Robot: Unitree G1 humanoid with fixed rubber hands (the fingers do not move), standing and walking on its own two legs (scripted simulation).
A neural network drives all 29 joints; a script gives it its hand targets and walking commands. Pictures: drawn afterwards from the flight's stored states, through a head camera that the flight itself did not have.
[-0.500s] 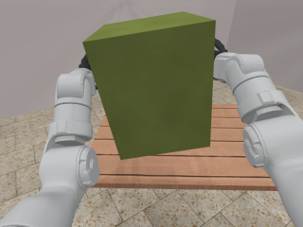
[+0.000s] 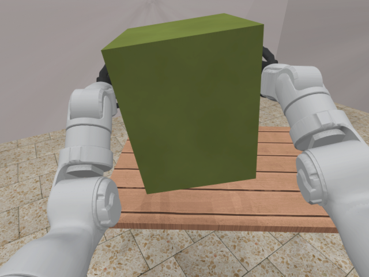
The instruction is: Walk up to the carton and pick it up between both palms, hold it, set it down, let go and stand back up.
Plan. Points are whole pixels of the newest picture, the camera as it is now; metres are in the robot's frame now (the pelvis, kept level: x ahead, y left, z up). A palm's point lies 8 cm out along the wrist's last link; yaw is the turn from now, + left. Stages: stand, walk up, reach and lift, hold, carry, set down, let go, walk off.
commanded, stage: hold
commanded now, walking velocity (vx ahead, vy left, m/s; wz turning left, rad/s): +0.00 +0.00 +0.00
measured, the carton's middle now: (187, 98) +0.40 -0.01 +0.29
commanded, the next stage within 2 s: none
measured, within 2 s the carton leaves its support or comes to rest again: neither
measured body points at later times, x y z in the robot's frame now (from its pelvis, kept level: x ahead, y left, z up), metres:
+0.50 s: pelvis +0.00 +0.00 +0.00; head -0.11 +0.03 +0.43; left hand +0.38 +0.16 +0.31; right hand +0.37 -0.16 +0.34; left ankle +0.03 +0.13 -0.74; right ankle +0.01 -0.12 -0.74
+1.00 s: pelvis +0.00 +0.00 +0.00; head -0.11 +0.02 +0.43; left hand +0.38 +0.16 +0.31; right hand +0.37 -0.16 +0.34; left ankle +0.03 +0.13 -0.74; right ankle +0.01 -0.12 -0.74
